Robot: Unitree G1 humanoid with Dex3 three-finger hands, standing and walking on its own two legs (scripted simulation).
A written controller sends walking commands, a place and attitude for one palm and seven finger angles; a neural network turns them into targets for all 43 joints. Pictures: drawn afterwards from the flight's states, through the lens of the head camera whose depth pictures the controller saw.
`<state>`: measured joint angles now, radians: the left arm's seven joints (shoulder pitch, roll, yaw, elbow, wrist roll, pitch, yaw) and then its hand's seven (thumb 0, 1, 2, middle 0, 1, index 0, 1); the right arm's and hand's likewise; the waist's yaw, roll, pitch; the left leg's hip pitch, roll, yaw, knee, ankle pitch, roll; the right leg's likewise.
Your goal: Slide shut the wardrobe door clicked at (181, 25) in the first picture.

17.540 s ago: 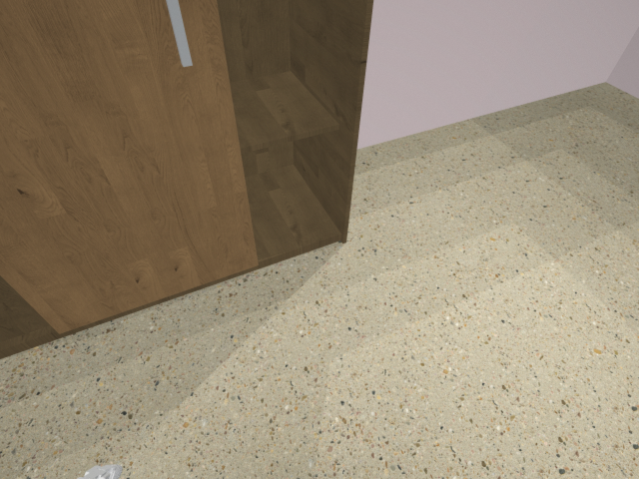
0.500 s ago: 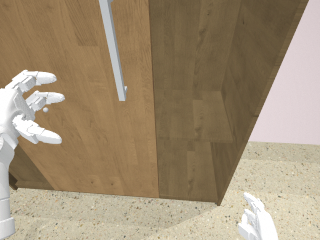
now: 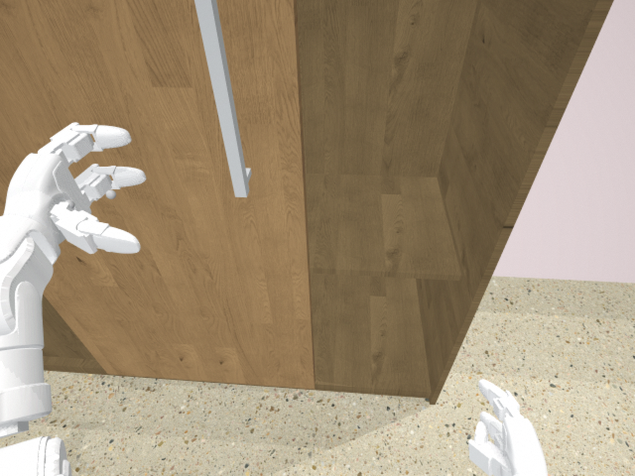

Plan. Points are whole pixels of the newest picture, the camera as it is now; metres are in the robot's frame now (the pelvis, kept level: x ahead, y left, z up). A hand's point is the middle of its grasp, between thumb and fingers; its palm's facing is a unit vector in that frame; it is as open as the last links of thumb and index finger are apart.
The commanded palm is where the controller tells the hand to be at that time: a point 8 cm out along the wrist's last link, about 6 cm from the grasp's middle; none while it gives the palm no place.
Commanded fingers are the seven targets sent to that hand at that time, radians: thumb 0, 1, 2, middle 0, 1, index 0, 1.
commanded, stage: move the hooked fingers beside the handle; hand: left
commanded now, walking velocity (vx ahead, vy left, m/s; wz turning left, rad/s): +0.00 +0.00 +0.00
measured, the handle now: (230, 104) +0.54 +0.19 +0.24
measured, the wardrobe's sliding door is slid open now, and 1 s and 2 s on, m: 0.37 0.37 0.37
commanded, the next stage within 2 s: none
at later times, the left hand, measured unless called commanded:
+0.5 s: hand (146, 164) +0.39 +0.26 +0.23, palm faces +0.09 -1.00 -0.03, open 14.0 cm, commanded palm +0.36 +0.31 +0.23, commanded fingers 0.00 -0.50 0.30 -0.30 -1.20 -0.30 -1.20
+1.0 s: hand (175, 140) +0.45 +0.25 +0.23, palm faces +0.09 -1.00 -0.01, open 14.0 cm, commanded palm +0.43 +0.30 +0.23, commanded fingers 0.00 -0.50 0.30 -0.30 -1.20 -0.30 -1.20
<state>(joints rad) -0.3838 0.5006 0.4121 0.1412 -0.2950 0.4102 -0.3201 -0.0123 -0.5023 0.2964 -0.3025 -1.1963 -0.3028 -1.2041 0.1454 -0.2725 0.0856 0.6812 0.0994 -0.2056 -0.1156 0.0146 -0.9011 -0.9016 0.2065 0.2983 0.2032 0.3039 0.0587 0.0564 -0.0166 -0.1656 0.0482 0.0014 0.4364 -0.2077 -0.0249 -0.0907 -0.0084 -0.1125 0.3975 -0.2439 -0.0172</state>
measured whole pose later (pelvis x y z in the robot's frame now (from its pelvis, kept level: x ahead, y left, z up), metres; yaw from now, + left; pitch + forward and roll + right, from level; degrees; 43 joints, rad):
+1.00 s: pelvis +0.02 +0.01 +0.00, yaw -2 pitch +2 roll -1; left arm -0.75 0.55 0.38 0.66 -0.18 0.28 -0.26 -0.01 -0.50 0.30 -0.30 -1.20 -0.30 -1.20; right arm 0.27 -0.29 0.03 0.70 0.09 -0.12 -0.10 0.01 -0.90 -0.90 0.21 0.30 0.20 0.30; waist -0.03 0.03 -0.04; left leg -0.24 0.05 0.04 0.44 -0.24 -0.02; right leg -0.17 0.00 -0.07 0.38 -0.25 -0.01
